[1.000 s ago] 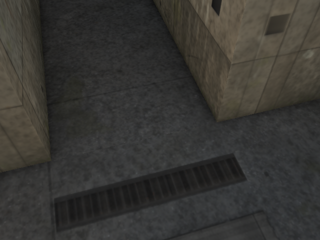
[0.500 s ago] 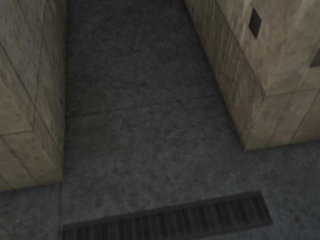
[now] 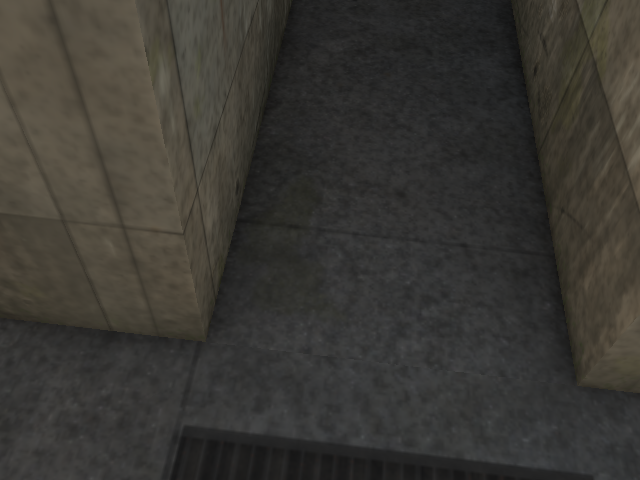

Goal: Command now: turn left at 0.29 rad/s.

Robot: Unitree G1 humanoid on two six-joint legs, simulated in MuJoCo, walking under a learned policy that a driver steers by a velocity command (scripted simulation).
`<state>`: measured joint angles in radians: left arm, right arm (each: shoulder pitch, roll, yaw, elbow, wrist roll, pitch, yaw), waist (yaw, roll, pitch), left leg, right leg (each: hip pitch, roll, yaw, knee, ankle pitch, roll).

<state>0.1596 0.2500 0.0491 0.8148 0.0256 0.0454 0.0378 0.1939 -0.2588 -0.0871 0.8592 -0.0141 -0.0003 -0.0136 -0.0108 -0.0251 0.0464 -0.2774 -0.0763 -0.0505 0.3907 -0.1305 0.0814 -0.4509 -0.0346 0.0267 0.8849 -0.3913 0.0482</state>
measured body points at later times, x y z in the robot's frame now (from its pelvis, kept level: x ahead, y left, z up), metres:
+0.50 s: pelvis -0.01 -0.03 +0.00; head +0.00 -0.04 +0.45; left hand +0.07 +0.21 -0.13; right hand +0.06 -0.29 -0.15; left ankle -0.03 +0.09 -0.74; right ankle +0.00 -0.13 -0.74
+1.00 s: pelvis -0.02 -0.02 +0.00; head -0.02 -0.02 +0.45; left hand -0.02 +0.22 -0.15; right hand -0.01 -0.26 -0.16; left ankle -0.03 +0.10 -0.74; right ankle +0.00 -0.13 -0.74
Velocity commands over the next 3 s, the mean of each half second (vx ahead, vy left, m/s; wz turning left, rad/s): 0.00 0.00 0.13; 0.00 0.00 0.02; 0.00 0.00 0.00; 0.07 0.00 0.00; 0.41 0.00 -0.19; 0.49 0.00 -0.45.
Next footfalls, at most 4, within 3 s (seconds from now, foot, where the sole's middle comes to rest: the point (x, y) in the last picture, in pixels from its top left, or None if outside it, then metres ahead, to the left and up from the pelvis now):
0.16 right None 0.04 -0.13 -0.78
0.40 left None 0.01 0.09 -0.78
2.50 right None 0.39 -0.07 -0.78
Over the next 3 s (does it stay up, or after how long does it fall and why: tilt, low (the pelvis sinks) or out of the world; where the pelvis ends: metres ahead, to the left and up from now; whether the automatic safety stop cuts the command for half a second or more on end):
stays up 0.51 -0.04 -0.01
